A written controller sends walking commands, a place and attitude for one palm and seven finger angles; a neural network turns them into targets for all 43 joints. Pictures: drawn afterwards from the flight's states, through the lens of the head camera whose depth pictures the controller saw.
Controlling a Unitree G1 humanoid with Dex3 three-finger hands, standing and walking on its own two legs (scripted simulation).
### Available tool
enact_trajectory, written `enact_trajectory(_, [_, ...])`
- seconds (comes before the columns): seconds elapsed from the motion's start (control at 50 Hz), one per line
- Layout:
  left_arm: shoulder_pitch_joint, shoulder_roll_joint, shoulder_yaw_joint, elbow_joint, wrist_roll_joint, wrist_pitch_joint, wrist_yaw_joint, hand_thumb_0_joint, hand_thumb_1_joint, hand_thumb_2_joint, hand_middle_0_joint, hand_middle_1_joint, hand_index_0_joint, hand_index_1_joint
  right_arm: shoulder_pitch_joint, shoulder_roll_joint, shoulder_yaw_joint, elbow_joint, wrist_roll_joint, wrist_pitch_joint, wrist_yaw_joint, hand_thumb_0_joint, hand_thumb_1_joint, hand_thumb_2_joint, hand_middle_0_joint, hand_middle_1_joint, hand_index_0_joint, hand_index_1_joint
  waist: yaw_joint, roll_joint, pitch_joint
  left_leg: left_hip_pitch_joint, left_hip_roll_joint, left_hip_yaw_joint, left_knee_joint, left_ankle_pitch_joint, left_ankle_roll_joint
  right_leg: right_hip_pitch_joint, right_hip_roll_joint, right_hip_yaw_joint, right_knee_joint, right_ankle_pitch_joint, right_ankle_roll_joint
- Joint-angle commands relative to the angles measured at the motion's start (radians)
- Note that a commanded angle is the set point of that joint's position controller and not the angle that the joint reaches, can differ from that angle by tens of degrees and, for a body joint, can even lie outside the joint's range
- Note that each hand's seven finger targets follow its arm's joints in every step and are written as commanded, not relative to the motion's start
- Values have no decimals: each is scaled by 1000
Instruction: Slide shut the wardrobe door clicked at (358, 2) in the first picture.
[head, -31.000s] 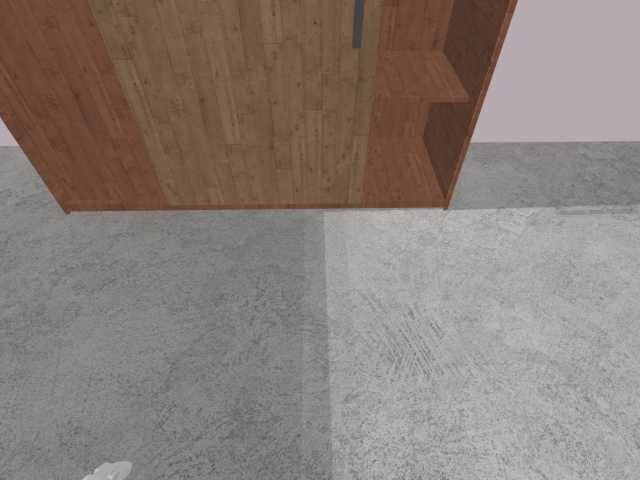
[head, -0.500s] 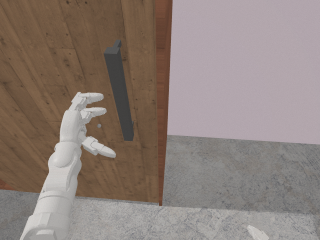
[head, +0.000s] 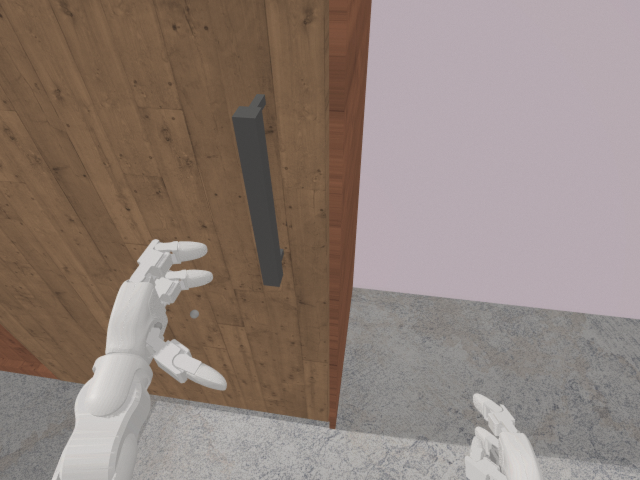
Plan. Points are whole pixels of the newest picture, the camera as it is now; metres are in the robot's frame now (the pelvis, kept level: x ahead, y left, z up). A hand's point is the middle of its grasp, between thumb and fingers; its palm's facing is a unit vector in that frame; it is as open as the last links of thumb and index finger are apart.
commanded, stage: slip the hand off the handle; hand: left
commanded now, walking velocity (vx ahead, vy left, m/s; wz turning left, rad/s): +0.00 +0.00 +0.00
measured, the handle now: (267, 201) +0.44 +0.12 +0.14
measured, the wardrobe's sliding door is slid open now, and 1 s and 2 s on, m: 0.00 0.00 0.00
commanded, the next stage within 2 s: draw the hand back to the body in 0.12 s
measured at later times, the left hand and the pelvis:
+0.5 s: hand (172, 310) +0.26 +0.20 +0.13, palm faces +0.04 -1.00 -0.05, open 14.7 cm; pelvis +0.01 +0.00 +0.00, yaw +0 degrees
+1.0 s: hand (111, 333) +0.22 +0.24 +0.14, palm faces +0.32 -0.90 -0.29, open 13.1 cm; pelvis +0.00 +0.01 +0.01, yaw +0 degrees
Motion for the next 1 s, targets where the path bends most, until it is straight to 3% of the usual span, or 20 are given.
enact_trajectory(0.0, [-235, 144, 76, -265, -22, -72, -5, 0, -550, 200, -250, -1150, -250, -1150, -105, -104, -39, -151, 5, -71, -7, 0, -900, -900, 200, 300, 200, 300, -22, -6, -90, 43, -12, 4, -82, 123, 21, 7, -11, 28, -126, 140, 16])
enact_trajectory(0.02, [-244, 167, 98, -262, -24, -76, -6, 0, -550, 200, -250, -1150, -250, -1150, -102, -109, -41, -145, 5, -75, -10, 0, -900, -900, 200, 300, 200, 300, -24, -31, -92, 36, -13, 2, -79, 118, 21, 10, -11, 31, -126, 134, 18])
enact_trajectory(0.12, [-274, 149, 74, -244, -33, -84, -26, 0, -550, 200, -250, -1150, -250, -1150, -94, -111, -41, -136, 5, -95, -16, 0, -900, -900, 200, 300, 200, 300, -32, -21, -107, 40, -15, -2, -67, 124, 22, -1, -14, 32, -119, 143, 20])
enact_trajectory(0.22, [-240, 169, 104, -215, -37, -78, -33, 0, -550, 200, -250, -1150, -250, -1150, -92, -115, -44, -137, 6, -104, -15, 0, -900, -900, 200, 300, 200, 300, -15, -23, -129, 26, -16, -1, -66, 137, 20, 16, -16, 33, -111, 155, 19])
enact_trajectory(0.24, [-250, 146, 103, -183, -121, -41, -100, 0, -550, 200, -250, -1150, -250, -1150, -100, -128, -36, -140, 14, -117, -22, 0, -900, -900, 200, 300, 200, 300, -29, -46, -173, 44, -18, -2, -73, 146, 24, 72, -20, 33, -117, 201, 17])
enact_trajectory(0.26, [-274, 185, 131, -221, -136, -24, -136, 0, -550, 200, -250, -1150, -250, -1150, -105, -126, -35, -146, 19, -126, -31, 0, -900, -900, 200, 300, 200, 300, -13, -26, -193, 50, -18, 1, -73, 165, 26, 98, -23, 34, -115, 237, 17])
enact_trajectory(0.3, [-214, 239, 201, -232, -141, -1, -157, 0, -550, 200, -250, -1150, -250, -1150, -101, -123, -33, -152, 16, -138, -35, 0, -900, -900, 200, 300, 200, 300, 10, -26, -192, 43, -18, -1, -80, 197, 28, 114, -26, 31, -111, 275, 19])
enact_trajectory(0.34, [-168, 236, 222, -238, -142, 14, -154, 0, -550, 200, -250, -1150, -250, -1150, -97, -119, -33, -156, 15, -142, -31, 0, -900, -900, 200, 300, 200, 300, 14, -43, -156, 35, -18, 5, -80, 228, 27, 104, -24, 23, -110, 312, 22])
enact_trajectory(0.48, [-81, 186, 185, -329, -153, 52, -161, 0, -550, 200, -250, -1150, -250, -1150, -86, -124, -37, -167, 19, -165, -19, 0, -900, -900, 200, 300, 200, 300, 2, -35, -108, 52, -13, 1, -80, 222, 27, 66, -14, 7, -114, 289, 23])
enact_trajectory(0.52, [-63, 223, 223, -354, -156, 64, -168, 0, -550, 200, -250, -1150, -250, -1150, -81, -131, -42, -165, 18, -170, -24, 0, -900, -900, 200, 300, 200, 300, 4, -32, -117, 59, -12, 0, -79, 221, 30, 64, -14, 9, -118, 288, 24])
enact_trajectory(0.62, [-119, 221, 201, -439, -150, 74, -168, 0, -550, 200, -250, -1150, -250, -1150, -93, -130, -34, -156, 21, -184, -34, 0, -900, -900, 200, 300, 200, 300, -9, 25, -98, 88, -11, -21, -94, 173, 27, 39, -10, 0, -128, 202, 18])
enact_trajectory(0.66, [-93, 229, 215, -440, -154, 81, -169, 0, -477, 235, -247, -1107, -247, -1107, -95, -131, -31, -153, 20, -189, -37, 0, -900, -900, 200, 300, 200, 300, -4, -2, -97, 88, -10, -27, -98, 171, 28, 44, -10, -5, -130, 197, 19])
enact_trajectory(0.72, [-68, 238, 230, -436, -159, 96, -178, 0, -369, 287, -244, -1044, -244, -1044, -104, -130, -28, -148, 20, -193, -39, 0, -900, -900, 200, 300, 200, 300, 2, 12, -77, 90, -8, -33, -109, 161, 27, 44, -10, -7, -136, 183, 16])
enact_trajectory(0.74, [-92, 327, 242, -534, -11, 47, -26, 0, -332, 305, -242, -1023, -242, -1023, -130, -116, -42, -153, -13, -166, -35, 0, -900, -900, 200, 300, 200, 300, 25, -7, 0, 64, -9, -29, -130, 160, 24, 50, -24, 43, -200, 167, 14])
enact_trajectory(0.76, [-5, 238, 194, -470, 6, 45, 32, 0, -296, 322, -241, -1001, -241, -1001, -123, -106, -39, -148, -21, -152, -29, 0, -900, -900, 200, 300, 200, 300, 5, -37, 17, 73, -5, -24, -135, 139, 23, 45, -34, 37, -204, 144, 15])
enact_trajectory(0.78, [15, 240, 188, -494, 28, 36, 69, 0, -260, 340, -240, -980, -240, -980, -120, -109, -43, -145, -22, -134, -24, 0, -900, -900, 200, 300, 200, 300, 13, -55, -1, 84, 0, -28, -146, 145, 22, 72, -32, 34, -207, 140, 13])
enact_trajectory(0.8, [64, 212, 170, -478, 41, 30, 90, 0, -224, 357, -239, -959, -239, -959, -119, -101, -42, -143, -24, -119, -20, 0, -900, -900, 200, 300, 200, 300, 6, -29, -4, 106, 6, -20, -150, 167, 23, 80, -35, 32, -199, 165, 13])
enact_trajectory(0.88, [103, 252, 201, -520, 70, 4, 140, 0, -79, 428, -234, -874, -234, -874, -130, -101, -45, -141, -31, -74, -12, 0, -900, -900, 200, 300, 200, 300, 12, 20, -24, 135, 11, -12, -182, 189, 20, 132, -37, 31, -212, 184, 10])
enact_trajectory(0.98, [73, 272, 218, -548, 86, -14, 168, 0, 102, 515, -228, -767, -228, -767, -149, -98, -47, -138, -33, -50, -17, 0, -900, -900, 200, 300, 200, 300, 7, 12, -1, 160, 16, -15, -216, 169, 20, 141, -34, 27, -243, 147, 11])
